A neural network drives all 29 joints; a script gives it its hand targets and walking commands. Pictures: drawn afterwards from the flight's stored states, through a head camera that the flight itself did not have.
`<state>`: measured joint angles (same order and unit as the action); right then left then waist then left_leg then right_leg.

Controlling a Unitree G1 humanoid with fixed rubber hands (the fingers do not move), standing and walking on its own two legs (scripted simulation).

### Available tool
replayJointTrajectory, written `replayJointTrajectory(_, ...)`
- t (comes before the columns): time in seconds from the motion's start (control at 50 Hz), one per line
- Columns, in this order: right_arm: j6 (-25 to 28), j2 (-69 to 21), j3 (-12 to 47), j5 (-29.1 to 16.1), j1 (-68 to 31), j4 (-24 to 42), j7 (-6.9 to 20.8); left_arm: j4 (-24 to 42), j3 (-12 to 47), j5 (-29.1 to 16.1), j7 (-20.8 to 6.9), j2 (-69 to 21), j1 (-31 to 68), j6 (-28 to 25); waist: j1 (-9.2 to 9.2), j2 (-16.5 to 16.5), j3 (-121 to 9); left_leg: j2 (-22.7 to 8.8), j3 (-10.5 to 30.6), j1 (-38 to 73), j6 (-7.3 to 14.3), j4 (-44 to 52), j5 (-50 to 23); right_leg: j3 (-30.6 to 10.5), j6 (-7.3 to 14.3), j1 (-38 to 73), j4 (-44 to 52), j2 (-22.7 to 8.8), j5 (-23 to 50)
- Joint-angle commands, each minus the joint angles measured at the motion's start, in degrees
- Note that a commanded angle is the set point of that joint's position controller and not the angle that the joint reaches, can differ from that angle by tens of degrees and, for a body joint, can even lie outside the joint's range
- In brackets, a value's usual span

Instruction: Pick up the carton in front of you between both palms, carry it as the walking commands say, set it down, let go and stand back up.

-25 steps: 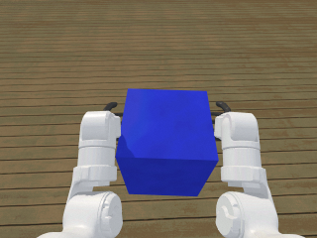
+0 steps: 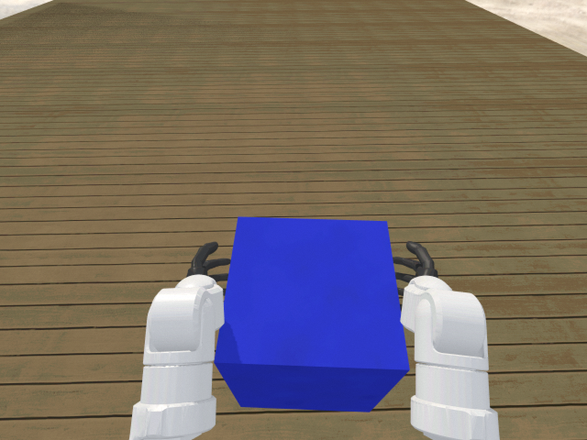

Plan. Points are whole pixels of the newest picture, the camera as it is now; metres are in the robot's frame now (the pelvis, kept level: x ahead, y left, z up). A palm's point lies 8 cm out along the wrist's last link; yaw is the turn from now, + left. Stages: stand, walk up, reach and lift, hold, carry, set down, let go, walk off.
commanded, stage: carry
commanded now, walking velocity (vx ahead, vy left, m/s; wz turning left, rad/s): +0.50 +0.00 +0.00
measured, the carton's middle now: (308, 321) +0.32 -0.01 +0.01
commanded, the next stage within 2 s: none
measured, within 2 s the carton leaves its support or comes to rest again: neither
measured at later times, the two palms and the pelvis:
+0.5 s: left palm (219, 175) +0.60 +0.17 +0.08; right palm (361, 171) +0.60 -0.11 +0.09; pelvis +0.32 +0.03 +0.00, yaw -2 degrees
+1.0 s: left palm (255, 102) +0.93 +0.13 +0.10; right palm (361, 102) +0.94 -0.16 +0.10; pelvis +0.64 -0.02 +0.00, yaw +1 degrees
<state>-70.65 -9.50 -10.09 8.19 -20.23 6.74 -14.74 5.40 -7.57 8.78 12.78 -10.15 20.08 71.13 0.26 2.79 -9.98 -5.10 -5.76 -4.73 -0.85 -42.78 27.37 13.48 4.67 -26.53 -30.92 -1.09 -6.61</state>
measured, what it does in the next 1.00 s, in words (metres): walks ahead: left foot, then right foot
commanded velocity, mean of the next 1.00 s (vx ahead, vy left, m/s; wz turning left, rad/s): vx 0.50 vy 0.00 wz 0.00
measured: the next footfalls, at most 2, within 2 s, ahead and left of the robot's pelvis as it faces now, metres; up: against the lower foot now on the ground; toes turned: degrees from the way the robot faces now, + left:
left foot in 0.44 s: +0.46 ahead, +0.12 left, +0.00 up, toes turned +10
right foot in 0.92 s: +0.77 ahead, -0.11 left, +0.00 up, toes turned -12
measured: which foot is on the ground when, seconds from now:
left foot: up 0.00-0.42, down 0.44-0.96, up 0.98-1.00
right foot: down 0.00-0.44, up 0.46-0.90, down 0.92-1.00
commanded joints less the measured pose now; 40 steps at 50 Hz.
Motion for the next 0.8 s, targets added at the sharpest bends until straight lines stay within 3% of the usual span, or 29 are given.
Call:
replayJointTrajectory(0.0,-2.2,-58.7,39.1,-27.0,-31.8,-3.6,26.5,-0.8,35.8,-26.1,-22.8,-57.5,29.6,-0.2,0.98,-15.0,-13.1,2.7,5.2,-37.7,1.5,-31.1,1.0,-39.2,9.7,39.2,15.3,-22.4,1.7)
replayJointTrajectory(0.04,-1.0,-60.7,38.5,-27.7,-32.1,-3.1,26.6,1.6,35.9,-27.2,-23.0,-59.8,32.4,-1.0,0.53,-4.7,-12.8,-1.8,7.0,-35.9,2.3,-26.8,-5.2,-30.0,5.7,32.0,16.0,-19.8,2.4)
replayJointTrajectory(0.06,-0.5,-61.3,38.3,-27.7,-32.3,-2.5,26.4,2.9,36.2,-27.9,-23.1,-60.8,34.6,-1.3,0.21,-4.6,-12.4,-3.0,7.0,-33.3,2.0,-22.2,-7.9,-25.5,3.7,28.2,17.9,-18.6,-0.8)
replayJointTrajectory(0.08,-0.1,-61.5,38.5,-27.6,-32.9,-1.6,26.1,3.8,36.4,-28.4,-23.3,-61.4,35.8,-1.7,0.19,-6.5,-12.4,-2.7,5.6,-31.1,1.6,-18.5,-9.7,-21.7,2.8,25.9,19.3,-17.3,-3.5)
replayJointTrajectory(0.14,0.9,-62.5,39.1,-27.1,-32.0,-0.2,25.0,4.8,36.4,-29.0,-23.6,-60.9,35.0,-2.1,0.45,-9.4,-11.3,-2.5,2.5,-30.7,-0.2,-9.5,-13.7,-16.5,3.5,24.2,22.7,-15.8,-7.8)
replayJointTrajectory(0.22,0.8,-61.3,39.6,-26.2,-28.8,1.4,23.8,5.5,36.3,-28.4,-23.4,-59.0,31.5,-1.6,0.72,-9.1,-9.5,-1.6,-0.8,-32.2,-1.0,3.5,-21.2,-11.6,3.3,28.7,22.1,-13.9,3.4)
replayJointTrajectory(0.34,-0.4,-59.8,40.1,-26.2,-26.0,-0.8,24.6,2.1,36.1,-26.0,-23.1,-57.9,26.5,-0.8,1.21,-10.9,-5.7,1.6,-5.0,-28.7,0.8,14.7,-27.3,-6.5,1.2,33.5,18.0,-12.3,15.4)
replayJointTrajectory(0.38,-0.5,-59.8,39.8,-26.4,-26.0,-2.1,25.1,1.2,36.3,-25.7,-23.2,-58.0,26.3,-1.0,1.05,-11.7,-5.7,3.0,-7.1,-22.6,1.8,17.8,-24.8,-4.9,-0.2,33.4,12.7,-12.2,22.5)
replayJointTrajectory(0.4,-0.3,-60.0,39.4,-26.3,-25.3,-3.2,25.4,0.9,36.5,-25.8,-23.2,-58.1,26.6,-1.1,0.21,-10.6,-7.4,5.2,-9.8,-14.6,2.1,20.6,-23.9,-2.0,-1.6,31.3,5.6,-10.7,26.2)
replayJointTrajectory(0.42,-0.1,-59.8,38.9,-26.1,-24.0,-4.6,25.6,0.8,36.7,-25.9,-23.3,-57.9,26.6,-1.2,-0.72,-8.4,-11.5,4.4,-8.9,-1.3,2.8,19.0,-20.9,-0.5,-3.4,24.2,-3.8,-9.2,23.4)
replayJointTrajectory(0.44,0.2,-60.0,38.2,-25.5,-23.1,-5.4,25.7,1.1,37.1,-26.3,-23.5,-57.7,27.7,-1.2,-1.99,-1.1,-16.6,-6.8,7.9,11.0,5.9,21.0,-13.3,-1.3,-5.5,12.7,-17.9,-7.2,9.6)
replayJointTrajectory(0.46,1.3,-60.5,37.9,-24.9,-24.3,-6.7,25.8,2.9,37.8,-27.0,-23.6,-59.3,30.9,-0.9,-1.80,14.6,-19.9,-18.6,31.2,23.5,13.6,26.0,-13.1,-3.3,-7.6,-6.2,-33.4,0.5,-11.5)
replayJointTrajectory(0.48,1.6,-61.5,37.6,-25.7,-24.1,-6.4,25.9,3.3,38.1,-27.3,-23.7,-59.1,32.1,-1.2,-1.59,13.3,-17.9,-19.3,33.0,23.9,14.5,27.9,-20.9,-9.4,-6.2,-14.4,-41.1,0.7,-21.4)
replayJointTrajectory(0.5,2.1,-62.3,37.5,-26.2,-24.8,-4.8,25.9,4.0,38.4,-27.9,-23.7,-60.0,33.1,-1.8,-1.69,8.7,-17.4,-17.5,26.8,21.4,13.6,26.1,-27.6,-12.0,-4.7,-15.6,-43.5,-1.7,-20.2)
replayJointTrajectory(0.52,2.5,-63.2,37.4,-26.5,-25.9,-3.1,25.9,4.9,38.4,-28.2,-23.6,-60.8,33.3,-2.5,-1.54,2.1,-17.2,-16.6,22.3,18.0,11.8,25.6,-29.5,-13.3,-4.0,-14.6,-41.5,-4.2,-17.2)
replayJointTrajectory(0.54,2.9,-64.1,37.7,-26.9,-27.4,-1.8,25.9,5.6,38.5,-28.1,-23.4,-61.0,33.2,-3.1,-1.14,-0.6,-16.0,-15.7,18.4,13.2,9.8,27.0,-28.8,-13.7,-3.7,-12.6,-37.1,-5.8,-14.1)
replayJointTrajectory(0.58,3.4,-64.2,38.0,-27.3,-28.0,0.2,25.8,6.1,38.4,-28.3,-23.0,-62.2,31.9,-3.7,-0.74,2.7,-16.0,-13.8,13.0,9.3,8.1,30.1,-22.5,-12.2,-4.3,-9.2,-30.3,-6.2,-11.1)
replayJointTrajectory(0.64,3.4,-63.1,38.3,-27.6,-25.6,1.2,26.1,7.1,38.7,-27.2,-21.9,-62.4,29.2,-4.3,-0.75,4.7,-14.3,-12.6,8.1,9.1,9.2,33.2,-20.2,-9.5,-5.8,-10.1,-21.0,-5.9,-8.2)
replayJointTrajectory(0.7,2.9,-61.5,38.7,-27.6,-24.1,2.4,26.0,8.3,39.4,-26.7,-21.2,-61.5,27.6,-4.1,-0.94,4.4,-11.1,-10.5,3.7,10.3,9.0,33.2,-25.6,-7.0,-6.4,-11.0,-10.7,-5.3,-2.4)
replayJointTrajectory(0.78,1.6,-58.9,38.5,-26.5,-22.3,2.7,25.3,9.1,39.7,-27.0,-21.2,-59.0,26.8,-2.6,-1.36,5.1,-7.5,-9.0,-0.7,11.3,7.6,31.4,-33.8,-3.7,-5.5,-8.4,-1.6,-3.3,4.8)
